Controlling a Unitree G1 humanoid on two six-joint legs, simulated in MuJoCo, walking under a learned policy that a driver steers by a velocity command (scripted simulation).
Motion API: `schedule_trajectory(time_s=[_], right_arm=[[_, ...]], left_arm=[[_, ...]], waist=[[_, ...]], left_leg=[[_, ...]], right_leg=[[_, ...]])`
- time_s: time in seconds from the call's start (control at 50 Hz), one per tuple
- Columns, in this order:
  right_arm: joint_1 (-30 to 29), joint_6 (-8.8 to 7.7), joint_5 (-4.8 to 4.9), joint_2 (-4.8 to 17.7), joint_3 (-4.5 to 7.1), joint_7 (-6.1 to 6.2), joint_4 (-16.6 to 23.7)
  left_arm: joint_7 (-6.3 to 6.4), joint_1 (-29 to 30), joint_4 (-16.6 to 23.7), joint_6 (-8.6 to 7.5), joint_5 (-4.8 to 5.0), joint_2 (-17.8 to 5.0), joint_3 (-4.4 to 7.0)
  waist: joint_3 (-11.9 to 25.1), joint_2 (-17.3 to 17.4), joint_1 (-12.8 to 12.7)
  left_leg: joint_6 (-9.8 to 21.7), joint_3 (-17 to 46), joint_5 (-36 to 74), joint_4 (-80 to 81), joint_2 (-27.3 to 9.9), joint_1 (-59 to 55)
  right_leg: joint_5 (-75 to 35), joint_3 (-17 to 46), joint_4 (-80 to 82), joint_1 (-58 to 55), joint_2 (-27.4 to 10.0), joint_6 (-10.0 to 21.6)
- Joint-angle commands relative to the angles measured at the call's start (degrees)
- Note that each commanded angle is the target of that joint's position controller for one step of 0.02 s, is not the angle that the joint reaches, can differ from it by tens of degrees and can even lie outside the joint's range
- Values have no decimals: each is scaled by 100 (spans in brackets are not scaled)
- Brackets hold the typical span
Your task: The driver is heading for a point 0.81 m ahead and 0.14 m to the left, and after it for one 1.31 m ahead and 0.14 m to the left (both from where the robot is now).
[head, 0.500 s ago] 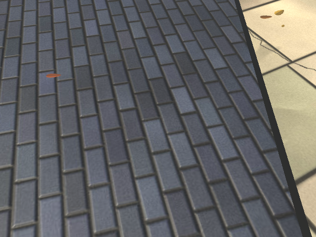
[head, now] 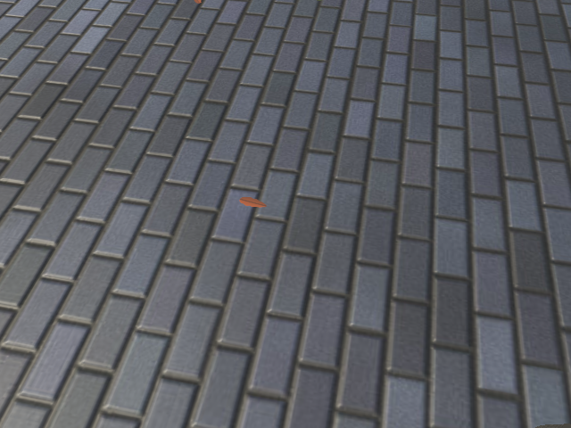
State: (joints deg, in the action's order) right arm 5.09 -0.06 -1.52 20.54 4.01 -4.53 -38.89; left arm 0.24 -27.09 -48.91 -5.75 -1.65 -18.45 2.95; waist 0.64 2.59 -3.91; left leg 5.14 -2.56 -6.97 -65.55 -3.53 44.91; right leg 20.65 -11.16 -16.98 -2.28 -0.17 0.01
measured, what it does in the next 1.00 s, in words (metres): walks ahead, turning left: left foot, then right foot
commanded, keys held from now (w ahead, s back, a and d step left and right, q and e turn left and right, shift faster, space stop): w+q+shift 0.52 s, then w+e+shift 0.08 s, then e+shift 0.40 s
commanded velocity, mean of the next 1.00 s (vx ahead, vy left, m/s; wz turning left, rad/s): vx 0.79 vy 0.00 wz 0.42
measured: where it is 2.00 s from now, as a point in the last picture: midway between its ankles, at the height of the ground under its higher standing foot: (254, 285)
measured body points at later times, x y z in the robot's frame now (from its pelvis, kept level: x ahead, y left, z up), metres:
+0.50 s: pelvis +0.47 +0.06 +0.00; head +0.51 +0.07 +0.44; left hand +0.62 +0.36 -0.05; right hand +0.58 -0.22 -0.12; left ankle +0.31 +0.04 -0.73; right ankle +0.75 -0.02 -0.68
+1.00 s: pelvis +0.81 +0.19 -0.01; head +0.84 +0.23 +0.44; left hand +0.66 +0.43 -0.15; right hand +1.12 +0.10 -0.07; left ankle +0.88 +0.32 -0.73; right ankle +0.77 +0.03 -0.68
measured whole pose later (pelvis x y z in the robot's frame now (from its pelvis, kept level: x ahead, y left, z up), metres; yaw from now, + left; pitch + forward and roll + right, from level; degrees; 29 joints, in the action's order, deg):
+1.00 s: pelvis +0.81 +0.19 -0.01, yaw +21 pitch +0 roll -2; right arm 0.0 -2.8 -1.7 13.2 -1.7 0.7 -35.0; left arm 0.5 -26.1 -47.2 -0.2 0.7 -16.5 4.0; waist -5.0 0.0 -7.3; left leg 2.0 1.3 -8.2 -34.9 0.1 27.2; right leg 32.1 6.0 -54.6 16.5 6.3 0.6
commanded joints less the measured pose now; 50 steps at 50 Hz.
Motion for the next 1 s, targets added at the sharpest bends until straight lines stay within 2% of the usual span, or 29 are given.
schedule_trajectory(time_s=[0.02,0.08,0.14,0.16,0.18,0.2,0.22,0.26,0.32,0.38,0.44,0.5,0.52,0.56,0.58,0.6,0.62,0.66,0.7,0.74,0.76,0.78,0.84,0.9,0.92,0.94,0.96,0.98,1.0], right_arm=[[-699,-40,9,-256,-249,-156,622],[-662,-45,5,-132,-283,-157,589],[1717,-118,-30,431,-39,23,-95],[2473,-114,16,772,162,196,-432],[2101,-39,44,1259,265,343,-436],[2006,65,-7,1781,419,387,-167],[1964,80,20,1546,424,445,-106],[1483,-21,76,1016,298,467,-223],[1163,-283,157,594,136,458,-197],[1292,-439,140,614,156,429,-221],[1464,-454,187,752,239,375,-275],[1662,-425,193,863,301,409,-347],[1632,-414,162,975,328,436,-340],[1441,-446,42,1103,313,413,-416],[1429,-531,-13,492,144,430,-373],[2415,-563,271,-356,-90,358,-92],[2166,-511,58,64,-130,428,-278],[997,-477,-83,245,-106,386,-117],[645,-418,-216,90,-160,337,140],[545,-375,-254,-31,-245,331,283],[196,-355,-230,-118,-299,305,364],[392,-359,-122,-265,-382,289,496],[55,-297,22,-91,-421,317,471],[446,-318,-67,198,-300,465,337],[695,-369,-132,337,-258,540,309],[1142,-400,-217,703,-191,618,360],[1301,-307,-125,664,-183,580,476],[1037,-228,95,439,-141,585,498],[668,-206,124,28,-236,617,596]], left_arm=[[27,541,318,-171,10,-236,-35],[110,305,258,-115,-4,-708,52],[204,678,529,96,-56,-1274,204],[132,714,511,153,-137,-1099,200],[10,532,665,107,-262,-104,-57],[1,706,1433,-3,-45,-419,-51],[4,1249,1489,-129,-75,-681,-58],[25,1313,1335,-134,-148,-635,-101],[16,1129,1289,256,-331,-403,-153],[-68,2400,1921,288,-177,-130,-273],[-150,2688,1958,247,-16,-13,-331],[-95,2769,1977,223,26,-302,-244],[-51,2392,1868,213,27,-502,-161],[100,423,1324,171,9,-911,75],[219,-694,1079,126,-114,-1202,204],[159,-362,984,111,-261,-1768,315],[39,282,1105,152,-164,-1208,290],[-50,755,977,107,-60,-523,150],[-91,447,585,22,43,-381,52],[-107,287,331,-24,161,-333,21],[-92,424,304,15,152,-281,-8],[-63,589,325,35,74,-637,75],[-98,724,388,209,133,-789,231],[-70,587,470,284,266,-791,300],[-79,539,530,277,293,-728,310],[-68,333,726,279,358,-419,249],[73,-750,711,404,430,-164,203],[145,-879,557,566,226,-503,259],[118,-467,548,682,85,-551,296]], waist=[[-768,-499,348],[-517,-633,580],[666,-905,1792],[1006,-452,1976],[703,895,1213],[1894,1222,1130],[1331,196,1217],[-44,-810,551],[-367,-938,17],[-838,-567,261],[-507,-175,549],[-240,-85,652],[42,-59,476],[1063,-189,-608],[1581,-703,-972],[2191,-3042,19],[1422,-1917,-7],[237,-342,34],[-5,-558,221],[26,-686,389],[107,-473,370],[70,-878,639],[209,-994,549],[347,-583,737],[477,-328,838],[1045,536,888],[1979,1165,512],[2012,867,481],[1338,470,418]], left_leg=[[150,-351,626,1181,-29,-160],[468,-1012,571,2115,614,-1479],[932,-493,-53,2386,1021,-4166],[1076,61,-316,2701,886,-5555],[1306,1506,349,2303,-130,-6176],[2369,4401,-935,3910,-935,-7453],[2114,4868,-1718,4881,-1051,-6953],[1664,3945,-970,5205,-635,-4914],[1573,2843,-229,5334,52,-3041],[1434,2506,373,5620,389,-1917],[1017,2354,1431,5424,545,-2157],[725,2617,2228,4917,377,-3190],[587,2670,3015,4333,383,-3534],[383,2207,3901,2052,392,-3667],[315,1799,2289,50,659,-2797],[-9,1195,-1893,-1582,1550,-1095],[111,1211,-1670,-1871,1106,-282],[-36,1099,-1260,-1410,737,-408],[-237,844,-1559,-712,517,-596],[-441,678,-1674,239,401,-703],[-518,406,-1417,725,478,-1262],[-576,372,-1093,1664,555,-1650],[-584,246,360,2973,853,-2900],[-400,573,1355,3618,603,-3982],[-319,771,1742,3815,246,-4429],[-65,1859,3601,3690,-1172,-5280],[557,2847,5577,3437,-2715,-5669],[853,3036,4502,3664,-2540,-5277],[787,2537,3320,3973,-2069,-4693]], right_leg=[[-3457,-5,1032,552,-1087,162],[-7016,-428,298,201,-1130,16],[-8397,-220,-3060,697,-1530,76],[-5116,-206,-5065,1690,-1033,56],[957,41,-7416,3665,-121,-52],[916,1207,-8190,5253,256,-127],[276,1630,-7742,5616,-104,-71],[-97,1556,-6635,4982,-485,-102],[359,1517,-5596,3970,-795,-394],[-937,1242,-3751,3435,-752,-520],[-2620,1139,-2379,2509,-404,-342],[-2452,1249,-1519,2048,-122,-209],[-2049,1302,-1405,1613,42,-164],[-1292,935,-1506,-72,60,53],[387,1907,-1564,-1206,-818,248],[1683,5892,-77,-2095,-2409,1106],[1991,6626,257,-1557,-2256,1417],[-1130,4583,-115,-105,-1737,1446],[-4203,3564,-277,438,-1362,1364],[-5323,3129,-219,551,-1106,1255],[-5635,2745,-55,1073,-705,1049],[-6238,2622,-147,1418,-684,1161],[-4656,2438,-135,1907,-271,717],[-3881,2736,-1057,2097,-111,315],[-3263,2643,-1810,2276,179,190],[-924,2200,-3299,2786,539,33],[2154,1764,-4711,2943,799,93],[1797,1493,-5287,3139,504,82],[1335,1439,-5432,3348,298,19]])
